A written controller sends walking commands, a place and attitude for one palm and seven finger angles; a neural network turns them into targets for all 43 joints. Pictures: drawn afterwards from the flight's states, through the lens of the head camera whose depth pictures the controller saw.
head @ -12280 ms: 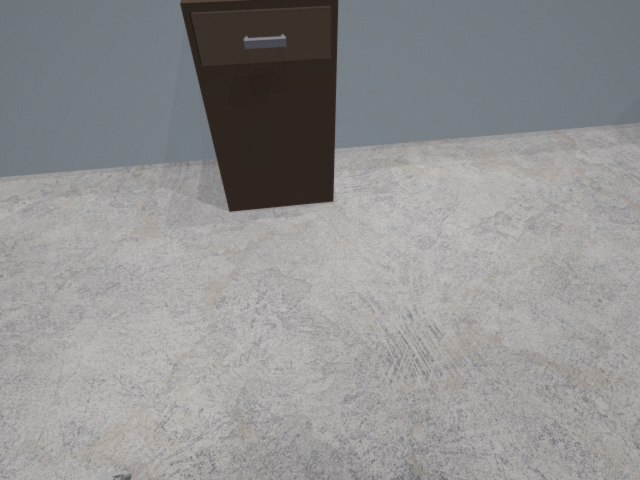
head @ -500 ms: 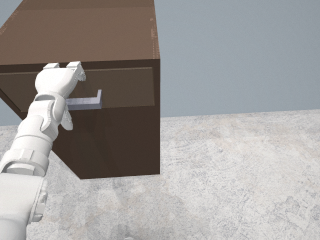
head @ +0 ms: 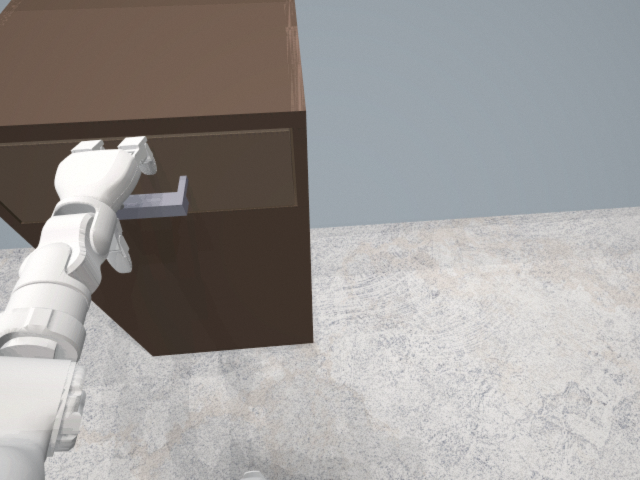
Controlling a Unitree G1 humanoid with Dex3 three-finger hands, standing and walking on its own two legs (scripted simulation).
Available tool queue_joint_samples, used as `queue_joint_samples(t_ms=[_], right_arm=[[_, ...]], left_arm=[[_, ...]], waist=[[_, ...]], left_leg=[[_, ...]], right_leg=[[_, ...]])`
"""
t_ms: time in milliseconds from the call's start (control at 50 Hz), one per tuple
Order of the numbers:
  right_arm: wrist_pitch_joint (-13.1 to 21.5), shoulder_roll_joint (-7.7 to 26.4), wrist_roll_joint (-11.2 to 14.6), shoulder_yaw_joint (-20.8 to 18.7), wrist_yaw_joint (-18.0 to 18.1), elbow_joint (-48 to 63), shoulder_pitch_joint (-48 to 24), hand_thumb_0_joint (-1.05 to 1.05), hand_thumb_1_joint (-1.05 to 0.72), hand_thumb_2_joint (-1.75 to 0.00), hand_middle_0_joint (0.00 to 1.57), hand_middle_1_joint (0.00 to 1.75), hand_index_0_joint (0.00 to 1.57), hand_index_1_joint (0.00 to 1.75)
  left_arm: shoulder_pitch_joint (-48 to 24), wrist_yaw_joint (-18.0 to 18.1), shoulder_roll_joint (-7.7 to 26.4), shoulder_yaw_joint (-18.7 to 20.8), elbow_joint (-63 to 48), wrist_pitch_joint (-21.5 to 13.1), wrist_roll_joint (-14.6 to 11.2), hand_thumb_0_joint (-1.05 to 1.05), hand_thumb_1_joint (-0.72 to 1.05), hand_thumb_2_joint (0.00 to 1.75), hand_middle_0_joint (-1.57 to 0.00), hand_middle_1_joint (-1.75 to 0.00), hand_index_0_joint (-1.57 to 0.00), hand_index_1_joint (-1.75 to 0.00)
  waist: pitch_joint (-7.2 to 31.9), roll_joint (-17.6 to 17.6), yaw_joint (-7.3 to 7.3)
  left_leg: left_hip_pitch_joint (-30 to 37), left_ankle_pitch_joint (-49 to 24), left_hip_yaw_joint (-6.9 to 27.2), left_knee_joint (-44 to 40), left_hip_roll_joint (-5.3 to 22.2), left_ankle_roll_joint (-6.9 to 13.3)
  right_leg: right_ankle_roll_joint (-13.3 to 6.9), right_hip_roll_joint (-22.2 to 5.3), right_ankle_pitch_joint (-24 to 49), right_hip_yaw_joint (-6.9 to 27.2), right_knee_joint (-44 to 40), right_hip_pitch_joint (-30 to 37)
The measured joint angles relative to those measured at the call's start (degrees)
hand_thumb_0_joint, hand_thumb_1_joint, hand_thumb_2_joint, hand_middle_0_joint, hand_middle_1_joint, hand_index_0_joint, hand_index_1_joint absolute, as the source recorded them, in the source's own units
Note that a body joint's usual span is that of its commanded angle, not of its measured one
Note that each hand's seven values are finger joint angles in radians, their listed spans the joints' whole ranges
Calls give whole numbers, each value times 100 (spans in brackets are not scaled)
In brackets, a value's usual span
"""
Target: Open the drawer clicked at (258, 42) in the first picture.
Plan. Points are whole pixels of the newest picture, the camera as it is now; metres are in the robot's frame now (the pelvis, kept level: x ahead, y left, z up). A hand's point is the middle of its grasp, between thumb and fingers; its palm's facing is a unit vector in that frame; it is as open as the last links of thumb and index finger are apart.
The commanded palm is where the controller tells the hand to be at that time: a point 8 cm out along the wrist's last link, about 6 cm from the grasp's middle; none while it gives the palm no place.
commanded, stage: lower the fingers behind the handle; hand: left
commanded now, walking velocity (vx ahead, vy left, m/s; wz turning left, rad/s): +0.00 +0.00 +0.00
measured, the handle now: (139, 195) +0.51 +0.26 +0.03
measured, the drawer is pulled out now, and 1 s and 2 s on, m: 0.00 0.00 0.00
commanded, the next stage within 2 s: close the thumb around the handle in 1.26 s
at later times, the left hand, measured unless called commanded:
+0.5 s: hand (121, 224) +0.45 +0.27 +0.03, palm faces -0.07 -0.03 -1.00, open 13.9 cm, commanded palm +0.44 +0.26 +0.09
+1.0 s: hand (135, 233) +0.45 +0.26 +0.01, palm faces -0.05 -0.01 -1.00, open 13.9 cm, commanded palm +0.44 +0.25 +0.07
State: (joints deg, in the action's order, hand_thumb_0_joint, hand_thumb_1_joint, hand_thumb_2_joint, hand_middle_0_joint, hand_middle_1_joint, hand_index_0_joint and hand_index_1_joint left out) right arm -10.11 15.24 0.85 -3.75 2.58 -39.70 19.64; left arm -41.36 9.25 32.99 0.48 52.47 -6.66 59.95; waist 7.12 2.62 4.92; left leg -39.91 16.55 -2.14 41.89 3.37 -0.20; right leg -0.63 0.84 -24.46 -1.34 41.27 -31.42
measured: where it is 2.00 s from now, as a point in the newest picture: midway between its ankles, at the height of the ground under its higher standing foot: outside the picture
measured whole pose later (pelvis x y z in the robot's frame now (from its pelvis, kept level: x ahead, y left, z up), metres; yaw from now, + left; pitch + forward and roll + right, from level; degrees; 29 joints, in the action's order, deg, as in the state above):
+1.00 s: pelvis -0.01 +0.01 -0.02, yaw -1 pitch +19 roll -2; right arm -8.9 13.7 -0.6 -3.5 2.5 -40.8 20.4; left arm -42.1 17.3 31.2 1.1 58.4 -5.1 63.3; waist 9.0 3.0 6.6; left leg -50.1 18.6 -1.8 49.8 4.0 0.5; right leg 0.0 1.4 -26.1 -1.3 48.4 -41.1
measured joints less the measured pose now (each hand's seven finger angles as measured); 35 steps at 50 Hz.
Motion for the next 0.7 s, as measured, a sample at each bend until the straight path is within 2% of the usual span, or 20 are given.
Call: queue_joint_samples(t_ms=[380, 500, 700], right_arm=[[23, -81, -51, -6, -13, -19, -57, 0, -90, -90, 20, 30, 20, 30], [26, -93, -75, -21, -34, -55, -41, 0, -90, -90, 20, 30, 20, 30], [58, -126, -129, -13, -68, -50, -35, 0, -90, -90, 20, 30, 20, 30]], left_arm=[[123, 249, 19, 131, 205, -53, 106, 0, -49, 30, -32, -120, -32, -120], [124, 364, -60, 37, 216, -124, 126, 0, -49, 30, -32, -120, -32, -120], [-28, 668, -182, 3, 397, 50, 257, 0, -49, 30, -32, -120, -32, -120]], waist=[[107, -16, 43], [130, -23, 21], [166, -8, 79]], left_leg=[[-340, 130, -1, 274, 18, 36], [-479, 167, 27, 403, 1, 58], [-797, 208, 33, 641, 15, 84]], right_leg=[[38, 12, -82, 15, 191, -302], [59, -3, -118, -9, 293, -411], [79, 5, -159, -5, 531, -727]])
